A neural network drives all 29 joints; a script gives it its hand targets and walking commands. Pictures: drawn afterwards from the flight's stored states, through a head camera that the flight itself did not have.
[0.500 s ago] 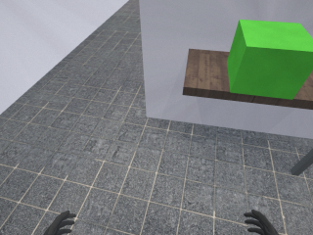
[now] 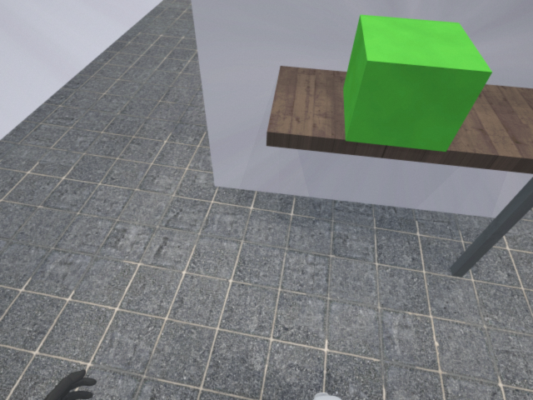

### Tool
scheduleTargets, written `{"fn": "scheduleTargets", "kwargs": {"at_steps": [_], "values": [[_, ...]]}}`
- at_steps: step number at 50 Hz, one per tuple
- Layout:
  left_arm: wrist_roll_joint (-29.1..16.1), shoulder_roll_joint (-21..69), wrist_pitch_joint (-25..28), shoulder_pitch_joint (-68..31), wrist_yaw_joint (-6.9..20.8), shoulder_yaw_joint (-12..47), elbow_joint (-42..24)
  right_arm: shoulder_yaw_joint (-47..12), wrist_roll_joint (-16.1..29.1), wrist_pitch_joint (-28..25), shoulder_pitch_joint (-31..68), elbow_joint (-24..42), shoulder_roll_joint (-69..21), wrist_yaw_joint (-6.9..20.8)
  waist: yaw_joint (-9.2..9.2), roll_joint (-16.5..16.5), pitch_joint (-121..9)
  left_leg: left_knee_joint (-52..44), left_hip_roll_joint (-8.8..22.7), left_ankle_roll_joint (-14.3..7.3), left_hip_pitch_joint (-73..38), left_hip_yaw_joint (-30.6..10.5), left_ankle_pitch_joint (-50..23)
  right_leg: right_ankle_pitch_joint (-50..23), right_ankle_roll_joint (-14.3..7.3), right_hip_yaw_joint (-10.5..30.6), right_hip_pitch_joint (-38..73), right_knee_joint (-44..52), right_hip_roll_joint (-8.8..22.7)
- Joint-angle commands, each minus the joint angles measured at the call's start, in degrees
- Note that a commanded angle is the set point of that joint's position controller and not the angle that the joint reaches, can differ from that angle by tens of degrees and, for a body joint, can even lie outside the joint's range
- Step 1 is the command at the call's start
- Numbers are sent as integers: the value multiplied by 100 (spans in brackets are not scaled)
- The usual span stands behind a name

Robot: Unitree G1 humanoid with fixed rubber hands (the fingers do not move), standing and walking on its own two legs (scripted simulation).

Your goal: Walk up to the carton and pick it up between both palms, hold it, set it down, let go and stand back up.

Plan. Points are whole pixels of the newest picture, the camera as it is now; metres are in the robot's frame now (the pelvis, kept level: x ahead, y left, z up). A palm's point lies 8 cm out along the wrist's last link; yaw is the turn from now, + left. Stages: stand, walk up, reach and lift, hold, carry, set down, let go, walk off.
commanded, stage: walk up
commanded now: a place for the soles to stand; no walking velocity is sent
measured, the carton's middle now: (402, 81) +0.90 -0.36 +0.03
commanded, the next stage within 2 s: none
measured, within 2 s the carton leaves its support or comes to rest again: neither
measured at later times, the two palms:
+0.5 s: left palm out of the picture +0.08 +0.21 -0.08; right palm out of the picture +0.03 -0.46 -0.03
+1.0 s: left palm out of the picture +0.09 +0.18 -0.04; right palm out of the picture +0.10 -0.49 -0.07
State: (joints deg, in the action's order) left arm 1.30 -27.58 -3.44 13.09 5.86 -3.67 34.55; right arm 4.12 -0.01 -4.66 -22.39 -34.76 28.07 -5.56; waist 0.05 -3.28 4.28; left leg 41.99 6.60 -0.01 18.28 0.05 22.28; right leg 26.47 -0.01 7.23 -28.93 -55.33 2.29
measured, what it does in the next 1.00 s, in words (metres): steps to the right: right foot, then left foot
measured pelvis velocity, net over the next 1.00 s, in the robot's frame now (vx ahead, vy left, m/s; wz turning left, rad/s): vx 0.01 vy -0.15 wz -0.07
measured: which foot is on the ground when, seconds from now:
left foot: down 0.00-0.06, up 0.08-0.32, down 0.34-0.62, up 0.64-1.00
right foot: up 0.00-0.02, down 0.04-0.36, up 0.38-0.60, down 0.62-1.00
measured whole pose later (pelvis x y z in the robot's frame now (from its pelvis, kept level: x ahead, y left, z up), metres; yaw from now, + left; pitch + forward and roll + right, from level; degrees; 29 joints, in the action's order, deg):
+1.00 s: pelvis +0.01 -0.15 +0.01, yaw -4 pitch +0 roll +0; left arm 1.6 -27.2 3.2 23.9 -0.4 -3.8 34.6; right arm 4.4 0.0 -0.9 -16.8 -36.1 28.4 0.6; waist 1.1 2.8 6.2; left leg 51.4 1.2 -0.7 28.8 -1.4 24.5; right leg 17.2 -1.0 2.6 -21.2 -38.6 -1.4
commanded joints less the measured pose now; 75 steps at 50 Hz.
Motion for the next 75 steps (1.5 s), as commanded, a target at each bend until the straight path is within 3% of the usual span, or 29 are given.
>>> {"fn": "scheduleTargets", "kwargs": {"at_steps": [1, 3, 4, 5, 9, 13, 16, 18, 19, 20, 23, 28, 30, 31, 32, 33, 35, 39, 47, 52, 54, 56, 61, 66, 67, 68, 69, 71, 75], "values": [[134, -702, 112, 1178, 54, -745, -246, 611, -313, -73, 786, 262, 1580, 20, 726, 958, -544, 112, 557, -807, 450, 115, -1532, -929, -236, -1051, 1835, 2232, -86], [341, -1408, 203, 1466, -73, -868, -161, 367, -280, 59, 34, 84, 818, 46, 793, -1227, -650, 2436, -411, -375, 1831, 633, 862, -1321, -438, 301, 2595, 2688, 149], [349, -1616, 213, 1051, -104, -849, -480, 227, -185, 120, 182, 201, 685, -6, 717, -1747, -383, 2882, -969, -268, 2592, 401, 1759, -828, -943, 2417, 1837, 3522, 896], [279, -1796, 139, 690, -54, -892, -575, 365, -168, 182, 115, 130, 1075, -63, 528, -1396, -223, 3168, -727, -201, 1911, 66, 1772, 487, -1287, 3167, 941, 4162, 1199], [316, -1273, 94, 293, -85, -678, -655, 397, -51, 116, -241, -124, 1115, 50, 211, -927, 233, 1859, -372, -203, 1489, 286, 900, 348, -1176, 1693, 729, 3502, 504], [298, -980, 65, 498, -15, -521, -817, 363, -72, -12, -502, -356, 981, 94, 290, -820, -572, 227, -604, -238, 486, 504, 950, 467, -1373, 1567, 1042, 3484, 522], [150, -894, 36, 288, -60, -399, -718, 427, -172, -15, -970, -568, 866, 110, -138, -230, -678, -1131, -843, -347, -1397, 542, -539, 918, -965, 1018, -71, 3002, 329], [99, -387, 16, 310, -94, -231, -760, 615, -359, -24, -1259, -447, 1475, 85, -468, 984, -564, -1882, 325, -722, -2355, -1874, 1382, 1112, -262, 408, -1792, 1212, -486], [149, -573, -3, 305, -133, -328, -677, 709, -333, -15, -800, -209, 1946, 78, -346, 1372, -23, -2969, 1970, -1472, -1041, -3824, 3350, 651, -17, -225, -1836, -278, -625], [229, -1075, 32, 325, -136, -462, -506, 639, -232, -84, -258, -82, 1884, 93, -133, 624, 449, -3104, 2164, -1764, -111, -4042, 3351, 470, -77, 429, -1420, -837, -321], [189, -1151, 128, 584, -47, -560, -227, 519, -198, -179, 258, 91, 1543, 101, 234, 380, 677, -2491, 1374, -1460, 326, -2526, 1776, -383, -50, 260, -785, -1067, -160], [-20, -956, 373, 712, 5, -536, -248, 569, -280, -101, 325, 139, 1635, 373, 38, 1688, 276, -1980, 691, -1183, 144, -1320, 1488, 414, -161, -578, 265, 1171, -60], [-108, -803, 537, 1862, -141, -569, 248, 495, -309, 41, 558, 177, 1340, 465, 600, 1164, -511, -147, 89, -848, 219, -327, 628, -471, -108, -865, 1946, 2833, -276], [-38, -1114, 641, 2329, -297, -686, 404, 374, -327, 106, 190, 165, 826, 456, 718, -160, -732, 1568, -329, -639, 974, 61, 434, -539, 88, -320, 2909, 3042, -233], [22, -1540, 718, 2171, -407, -753, 222, 152, -260, 139, 19, 233, 325, 465, 679, -815, -486, 2388, -749, -312, 2110, -175, 1076, -178, -56, 1582, 2844, 3089, 609], [28, -1648, 743, 1499, -475, -707, -97, 156, -177, 172, -96, 213, 499, 445, 250, -404, -313, 2447, -805, -202, 2334, -456, 808, 304, -662, 3265, 2262, 3668, 1516], [-25, -1892, 713, 1220, -521, -669, -82, 368, -157, 215, 271, 80, 1228, 401, 266, -35, -103, 2740, -609, -231, 2150, -785, 1007, 864, -1017, 3971, 1596, 4120, 1771], [-114, -1260, 875, 1533, -669, -528, 36, 262, -169, 259, -85, -12, 853, 533, 102, 91, -246, 2153, -339, -218, 2046, -564, 243, -3350, -965, 1853, 2375, 2829, 1180], [-140, -1322, 806, 1652, -802, -470, -11, 258, -189, 301, 469, 231, 648, 578, 293, -261, -706, 774, -391, -176, 1323, -70, 283, -5134, -1403, 1141, 2233, 2227, 1184], [-106, -1098, 735, 705, -748, -297, -189, 354, -222, 206, -134, -84, 731, 580, -329, -259, -767, -1028, -714, -434, -753, -38, -767, -2694, -847, 459, 490, 1542, 676], [-130, -573, 677, 807, -739, -92, -194, 472, -395, 212, -71, -124, 1189, 552, -301, 1422, -477, -1860, 393, -883, -988, -2211, 491, 80, -350, -251, -833, 294, -176], [-42, -1120, 590, 951, -813, -221, 91, 449, -224, 257, 704, 119, 1436, 615, -101, 1309, 166, -2930, 1390, -1624, 800, -3238, 2828, 1008, -196, -597, -301, -504, -257], [-62, -971, 612, 1263, -607, -337, 290, 436, -266, 263, 713, 152, 1262, 633, 76, 1602, 315, -2388, 472, -1238, 1095, -2013, 2004, 629, -167, -954, 535, 371, -262], [26, -783, 860, 1662, -676, -318, 408, 420, -205, 409, 540, 157, 992, 722, 118, 999, -815, -896, 132, -977, 105, -1281, 990, -354, -257, -1122, 1698, 3021, -430], [59, -1009, 889, 1727, -716, -399, 374, 300, -192, 425, 444, 207, 761, 724, 183, 429, -1001, -106, -133, -663, 1073, -972, 1047, -86, -451, -47, 2334, 3156, 24], [147, -1357, 918, 1685, -766, -496, 246, 149, -168, 408, 640, 329, 362, 718, 279, -468, -721, 895, -732, -267, 1889, -375, 816, 1184, -957, 2128, 2396, 3699, 1242], [150, -1703, 931, 1224, -774, -603, 201, 216, -252, 424, 719, 176, 622, 671, 253, -120, -387, 1340, -681, -203, 1959, -539, 794, 1769, -1493, 3019, 1643, 3932, 2032], [53, -1560, 941, 829, -755, -521, 84, 303, -228, 352, 678, -1, 958, 689, 40, 343, 72, 995, -352, -273, 1366, -551, 728, 302, -1596, 2216, 1088, 3363, 1737], [24, -1151, 841, 719, -632, -290, -33, 281, -94, 186, 218, -39, 628, 707, -213, -643, -561, -436, -872, -328, -181, 272, -312, -1763, -922, 362, 982, 2420, 619]]}}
